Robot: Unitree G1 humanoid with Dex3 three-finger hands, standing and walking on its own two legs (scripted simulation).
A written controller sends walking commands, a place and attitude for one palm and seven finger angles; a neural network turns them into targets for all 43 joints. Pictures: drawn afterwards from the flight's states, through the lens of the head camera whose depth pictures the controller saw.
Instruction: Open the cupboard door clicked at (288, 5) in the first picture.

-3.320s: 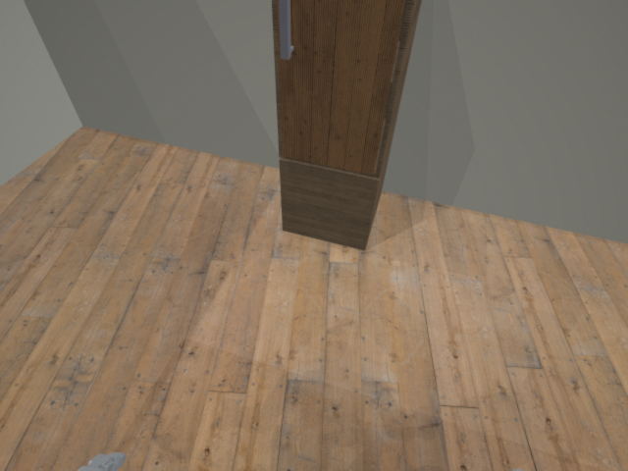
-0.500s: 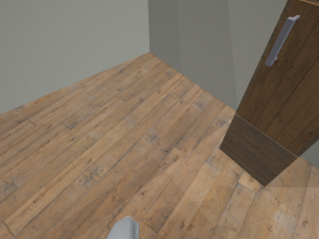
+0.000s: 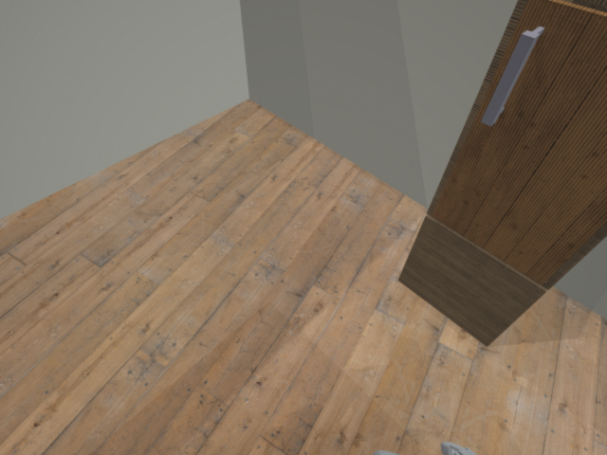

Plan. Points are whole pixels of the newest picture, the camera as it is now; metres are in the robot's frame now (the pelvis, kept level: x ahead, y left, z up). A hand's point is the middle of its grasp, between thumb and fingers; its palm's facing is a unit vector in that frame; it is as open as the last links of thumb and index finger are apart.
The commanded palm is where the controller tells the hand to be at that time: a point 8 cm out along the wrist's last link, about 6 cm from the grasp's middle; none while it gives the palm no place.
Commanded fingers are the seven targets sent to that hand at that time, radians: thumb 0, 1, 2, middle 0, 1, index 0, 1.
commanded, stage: turn to face it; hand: left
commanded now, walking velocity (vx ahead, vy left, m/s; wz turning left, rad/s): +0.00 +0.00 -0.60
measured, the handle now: (512, 78) +0.78 -0.32 +0.12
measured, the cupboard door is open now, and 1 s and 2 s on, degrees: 0 0 0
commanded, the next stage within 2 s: take the last steps up to it in 0.96 s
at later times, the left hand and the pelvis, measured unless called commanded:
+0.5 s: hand out of the picture +0.13 +0.14 -0.16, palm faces -0.22 -0.94 -0.24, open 7.4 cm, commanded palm none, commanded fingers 0.00 0.90 0.90 -0.20 -0.30 -0.20 -0.30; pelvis +0.00 -0.04 +0.00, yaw -16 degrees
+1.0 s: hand (228, 422) +0.19 +0.14 -0.16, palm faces -0.49 -0.84 -0.21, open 7.4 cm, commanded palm none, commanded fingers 0.00 0.90 0.90 -0.20 -0.30 -0.20 -0.30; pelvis +0.00 +0.01 +0.00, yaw -32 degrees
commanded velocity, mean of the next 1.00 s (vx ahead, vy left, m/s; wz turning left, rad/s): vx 0.00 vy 0.00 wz -0.48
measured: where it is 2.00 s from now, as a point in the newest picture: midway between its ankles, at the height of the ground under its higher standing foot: outside the picture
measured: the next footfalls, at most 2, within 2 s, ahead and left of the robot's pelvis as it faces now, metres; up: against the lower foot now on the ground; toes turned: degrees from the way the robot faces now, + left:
right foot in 0.12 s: +0.04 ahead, -0.14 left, +0.00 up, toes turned -12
left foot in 0.64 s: +0.07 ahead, +0.09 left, +0.00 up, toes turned -19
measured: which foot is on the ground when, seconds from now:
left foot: down 0.00-0.12, up 0.14-0.62, down 0.64-1.00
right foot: up 0.00-0.10, down 0.12-0.64, up 0.66-1.00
